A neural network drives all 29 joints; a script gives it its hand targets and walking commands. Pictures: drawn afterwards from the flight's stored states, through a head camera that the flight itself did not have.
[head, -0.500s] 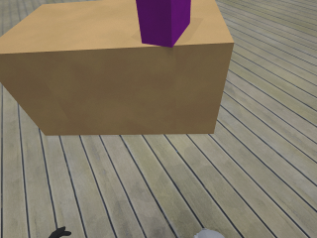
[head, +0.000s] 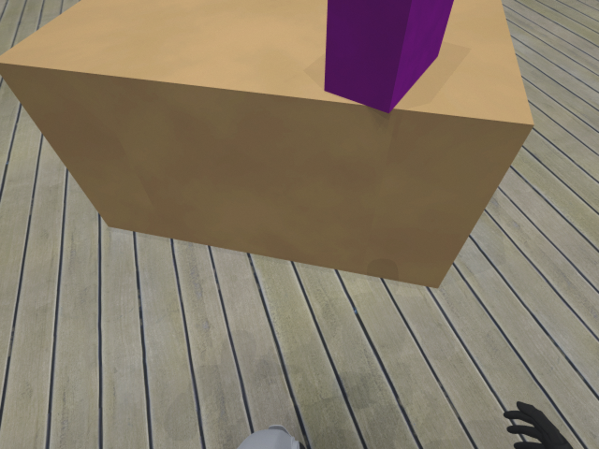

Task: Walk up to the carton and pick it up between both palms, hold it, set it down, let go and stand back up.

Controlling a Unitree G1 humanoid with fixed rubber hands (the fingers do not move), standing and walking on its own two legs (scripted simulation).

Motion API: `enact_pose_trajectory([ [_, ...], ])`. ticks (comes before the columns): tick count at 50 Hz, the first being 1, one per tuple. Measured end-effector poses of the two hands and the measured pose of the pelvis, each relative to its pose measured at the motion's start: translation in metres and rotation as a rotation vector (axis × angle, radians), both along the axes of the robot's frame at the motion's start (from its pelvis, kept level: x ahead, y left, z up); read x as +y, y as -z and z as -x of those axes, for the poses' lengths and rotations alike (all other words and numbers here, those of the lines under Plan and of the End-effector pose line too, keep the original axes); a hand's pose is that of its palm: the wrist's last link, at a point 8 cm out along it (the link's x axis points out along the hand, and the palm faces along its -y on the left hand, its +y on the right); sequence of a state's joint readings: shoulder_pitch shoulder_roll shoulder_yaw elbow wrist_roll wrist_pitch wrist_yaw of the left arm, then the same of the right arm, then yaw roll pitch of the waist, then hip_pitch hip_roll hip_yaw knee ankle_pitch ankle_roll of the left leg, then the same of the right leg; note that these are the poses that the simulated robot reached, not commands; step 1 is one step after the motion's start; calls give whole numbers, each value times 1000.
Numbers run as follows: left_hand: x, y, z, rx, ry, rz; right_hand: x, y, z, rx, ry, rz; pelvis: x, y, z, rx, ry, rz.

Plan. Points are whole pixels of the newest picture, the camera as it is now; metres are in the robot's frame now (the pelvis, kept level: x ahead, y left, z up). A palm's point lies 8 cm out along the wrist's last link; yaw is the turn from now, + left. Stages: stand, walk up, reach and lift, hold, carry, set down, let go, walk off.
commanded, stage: walk up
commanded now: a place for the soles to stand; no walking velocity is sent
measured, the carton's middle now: (392, 20) +0.94 -0.17 +0.11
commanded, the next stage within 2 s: none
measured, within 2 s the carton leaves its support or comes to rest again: neither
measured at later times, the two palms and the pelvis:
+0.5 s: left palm (162, 347) +0.28 +0.25 -0.09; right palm (580, 420) +0.18 -0.35 -0.10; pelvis +0.16 -0.03 -0.01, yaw -9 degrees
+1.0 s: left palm (170, 283) +0.41 +0.28 -0.13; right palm (534, 326) +0.31 -0.32 -0.08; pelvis +0.29 +0.00 -0.01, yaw -10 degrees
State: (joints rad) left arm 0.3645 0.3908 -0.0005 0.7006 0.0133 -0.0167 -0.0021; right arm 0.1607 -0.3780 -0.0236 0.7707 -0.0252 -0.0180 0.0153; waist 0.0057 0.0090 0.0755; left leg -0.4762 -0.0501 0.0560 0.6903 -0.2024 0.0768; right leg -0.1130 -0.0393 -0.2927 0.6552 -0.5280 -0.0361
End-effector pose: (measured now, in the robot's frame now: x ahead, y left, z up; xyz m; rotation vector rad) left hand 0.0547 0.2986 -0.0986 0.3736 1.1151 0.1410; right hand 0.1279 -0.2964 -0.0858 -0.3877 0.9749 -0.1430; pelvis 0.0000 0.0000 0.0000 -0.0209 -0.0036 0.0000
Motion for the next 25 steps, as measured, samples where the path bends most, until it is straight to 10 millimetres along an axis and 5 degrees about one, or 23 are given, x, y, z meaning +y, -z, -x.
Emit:
enact_pose_trajectory([
  [3,-3,3,-27,4,16,22,4,-5,-18,-39,16,9,6,-1,-19,-5,21,-12],
  [14,-10,2,-115,-42,57,33,-17,-13,-17,15,138,62,2,-5,-87,-70,57,-25],
  [25,-49,-6,-222,-97,167,-27,-58,19,-56,7,246,16,-33,11,-160,-99,151,-74],
])
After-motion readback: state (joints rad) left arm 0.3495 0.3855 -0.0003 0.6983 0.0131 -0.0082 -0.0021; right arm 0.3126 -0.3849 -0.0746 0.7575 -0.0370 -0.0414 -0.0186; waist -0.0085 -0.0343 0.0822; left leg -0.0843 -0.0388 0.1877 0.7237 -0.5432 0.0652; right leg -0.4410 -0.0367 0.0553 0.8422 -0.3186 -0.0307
